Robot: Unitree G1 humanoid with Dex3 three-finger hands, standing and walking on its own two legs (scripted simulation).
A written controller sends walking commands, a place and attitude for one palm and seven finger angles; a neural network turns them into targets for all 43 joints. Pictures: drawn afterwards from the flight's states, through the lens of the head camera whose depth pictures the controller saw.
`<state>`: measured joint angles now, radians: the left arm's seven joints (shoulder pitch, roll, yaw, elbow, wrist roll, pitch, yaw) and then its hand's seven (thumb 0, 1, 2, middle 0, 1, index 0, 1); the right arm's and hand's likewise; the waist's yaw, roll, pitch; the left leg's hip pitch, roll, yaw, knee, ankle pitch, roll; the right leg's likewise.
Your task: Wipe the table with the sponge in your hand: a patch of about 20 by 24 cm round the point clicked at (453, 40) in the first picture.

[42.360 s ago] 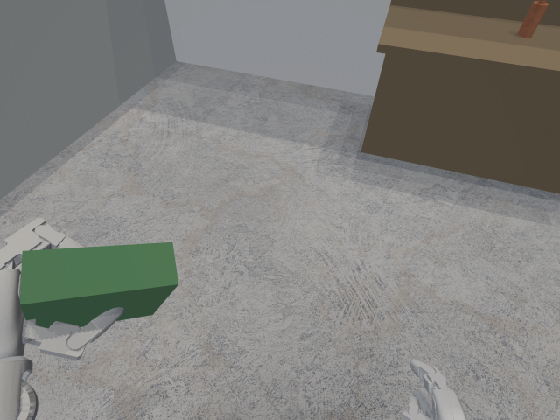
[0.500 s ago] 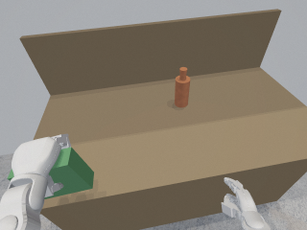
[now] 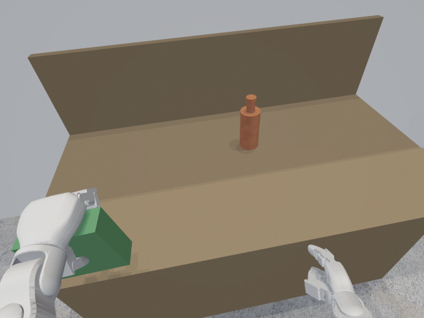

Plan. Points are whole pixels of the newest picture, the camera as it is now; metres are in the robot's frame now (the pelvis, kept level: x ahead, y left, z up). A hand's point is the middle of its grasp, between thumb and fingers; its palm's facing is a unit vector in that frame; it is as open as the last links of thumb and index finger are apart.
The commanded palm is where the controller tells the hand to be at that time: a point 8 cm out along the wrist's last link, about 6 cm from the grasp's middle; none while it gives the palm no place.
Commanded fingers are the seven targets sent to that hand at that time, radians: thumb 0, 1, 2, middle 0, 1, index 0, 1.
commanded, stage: step back with the hand held close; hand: left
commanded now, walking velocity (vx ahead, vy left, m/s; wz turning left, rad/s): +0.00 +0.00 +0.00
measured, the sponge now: (86, 250) +0.19 +0.28 +0.05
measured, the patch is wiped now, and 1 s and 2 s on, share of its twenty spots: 1.00 1.00 1.00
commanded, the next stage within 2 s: none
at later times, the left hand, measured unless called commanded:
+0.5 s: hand (72, 223) +0.18 +0.25 +0.16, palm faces +0.35 -0.84 -0.42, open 9.3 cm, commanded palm +0.13 +0.30 +0.17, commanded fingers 0.00 0.10 1.30 -1.20 -1.60 -1.20 -1.60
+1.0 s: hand (53, 254) +0.13 +0.26 +0.15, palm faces +0.41 -0.83 -0.37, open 9.3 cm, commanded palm +0.07 +0.30 +0.17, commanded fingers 0.00 0.10 1.30 -1.20 -1.60 -1.20 -1.60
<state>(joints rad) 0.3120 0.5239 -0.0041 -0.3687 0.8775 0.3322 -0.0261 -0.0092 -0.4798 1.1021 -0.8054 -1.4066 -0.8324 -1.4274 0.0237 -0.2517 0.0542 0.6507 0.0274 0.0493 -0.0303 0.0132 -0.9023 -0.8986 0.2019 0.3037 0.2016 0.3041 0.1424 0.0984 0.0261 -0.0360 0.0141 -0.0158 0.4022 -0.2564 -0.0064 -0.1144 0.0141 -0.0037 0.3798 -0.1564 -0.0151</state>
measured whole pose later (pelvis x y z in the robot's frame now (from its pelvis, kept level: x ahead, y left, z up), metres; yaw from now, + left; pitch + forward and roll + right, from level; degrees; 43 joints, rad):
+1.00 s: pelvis -0.08 +0.01 -0.03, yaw +2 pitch +1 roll -1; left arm 0.47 0.40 0.35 -0.61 -0.03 -0.15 0.16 -0.01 -0.48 1.10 -0.81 -1.41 -0.84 -1.43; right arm 0.18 -0.20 0.03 0.56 -0.01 -0.03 -0.07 0.01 -0.90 -0.90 0.21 0.30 0.21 0.30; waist 0.00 -0.06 0.02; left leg -0.47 0.00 -0.03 0.73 -0.28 0.01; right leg -0.49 -0.01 -0.03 0.62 -0.14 0.01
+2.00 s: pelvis -0.17 +0.01 -0.02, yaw +2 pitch +3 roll +1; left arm 0.50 0.45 0.37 -0.62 -0.04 -0.19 0.13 -0.01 -0.48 1.10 -0.81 -1.41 -0.84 -1.43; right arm 0.12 -0.16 0.01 0.56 -0.01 -0.05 -0.06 0.01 -0.90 -0.90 0.20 0.30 0.20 0.30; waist -0.02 -0.13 0.01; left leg -0.38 -0.01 0.04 0.60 -0.28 0.01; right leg -0.52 0.02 0.09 0.74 -0.32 0.01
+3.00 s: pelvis -0.41 -0.08 -0.02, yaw -1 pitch -1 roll +1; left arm 0.54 0.36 0.31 -0.53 -0.05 -0.12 0.09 -0.01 -0.48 1.09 -0.81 -1.41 -0.84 -1.43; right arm 0.23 -0.20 0.02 0.68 0.02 -0.10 -0.03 0.02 -0.90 -0.90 0.20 0.30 0.20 0.30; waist -0.01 -0.05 -0.03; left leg -0.41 0.04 0.08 0.91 -0.38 0.05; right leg -0.43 -0.02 -0.13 0.61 -0.21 -0.07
